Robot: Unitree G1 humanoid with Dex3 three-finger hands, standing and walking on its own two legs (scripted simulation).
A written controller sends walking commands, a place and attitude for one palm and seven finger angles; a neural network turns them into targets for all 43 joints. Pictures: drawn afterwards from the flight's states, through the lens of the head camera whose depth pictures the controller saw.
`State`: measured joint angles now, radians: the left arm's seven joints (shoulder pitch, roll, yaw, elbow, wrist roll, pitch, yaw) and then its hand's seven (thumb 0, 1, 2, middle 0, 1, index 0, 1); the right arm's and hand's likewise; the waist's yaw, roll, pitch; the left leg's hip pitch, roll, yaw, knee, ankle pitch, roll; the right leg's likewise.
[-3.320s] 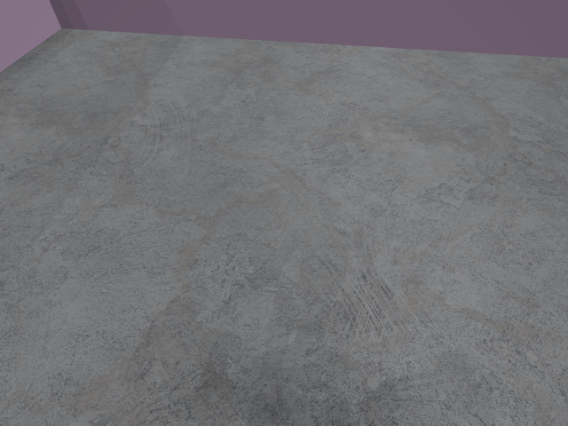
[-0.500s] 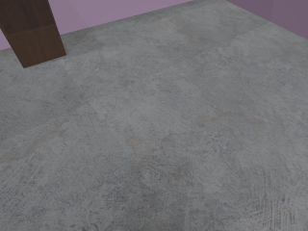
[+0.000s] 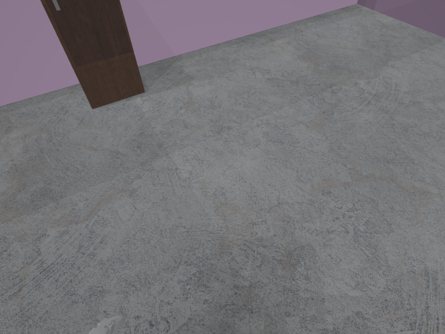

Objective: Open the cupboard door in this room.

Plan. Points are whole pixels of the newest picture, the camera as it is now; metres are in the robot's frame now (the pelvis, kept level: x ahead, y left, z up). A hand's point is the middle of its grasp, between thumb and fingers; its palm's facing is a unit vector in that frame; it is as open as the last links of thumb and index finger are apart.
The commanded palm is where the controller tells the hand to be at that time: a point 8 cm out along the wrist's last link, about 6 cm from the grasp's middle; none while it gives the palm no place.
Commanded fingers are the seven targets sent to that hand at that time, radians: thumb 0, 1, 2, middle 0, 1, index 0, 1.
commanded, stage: turn or walk to find it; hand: left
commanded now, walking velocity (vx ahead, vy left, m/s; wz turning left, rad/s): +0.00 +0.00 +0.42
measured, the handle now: out of the picture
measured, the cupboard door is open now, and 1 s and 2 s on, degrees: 0 0 0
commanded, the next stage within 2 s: stand and wait in 0.20 s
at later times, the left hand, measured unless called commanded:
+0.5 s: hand out of the picture -0.05 +0.24 -0.18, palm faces +0.22 -0.95 -0.22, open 7.4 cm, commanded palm none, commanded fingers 0.00 0.90 0.90 -0.20 -0.30 -0.20 -0.30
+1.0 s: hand out of the picture -0.08 +0.23 -0.18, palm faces +0.34 -0.92 -0.19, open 7.4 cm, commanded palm none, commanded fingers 0.00 0.90 0.90 -0.20 -0.30 -0.20 -0.30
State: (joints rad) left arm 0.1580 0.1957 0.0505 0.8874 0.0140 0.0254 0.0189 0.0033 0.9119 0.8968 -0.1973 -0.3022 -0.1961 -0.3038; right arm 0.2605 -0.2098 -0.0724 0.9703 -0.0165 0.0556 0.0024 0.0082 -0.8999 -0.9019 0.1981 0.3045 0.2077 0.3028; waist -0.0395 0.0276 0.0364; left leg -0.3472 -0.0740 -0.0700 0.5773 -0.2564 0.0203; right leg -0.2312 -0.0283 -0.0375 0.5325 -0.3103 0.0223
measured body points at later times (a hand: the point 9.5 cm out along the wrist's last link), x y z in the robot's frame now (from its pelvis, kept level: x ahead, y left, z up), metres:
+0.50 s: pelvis -0.02 +0.04 +0.00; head -0.01 +0.07 +0.45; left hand -0.06 +0.29 -0.16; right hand +0.11 -0.18 -0.13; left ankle -0.04 +0.14 -0.73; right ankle -0.03 -0.10 -0.69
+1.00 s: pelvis -0.05 +0.05 +0.00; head -0.04 +0.07 +0.45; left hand -0.10 +0.28 -0.16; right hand +0.08 -0.18 -0.14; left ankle -0.08 +0.16 -0.73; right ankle -0.02 -0.08 -0.73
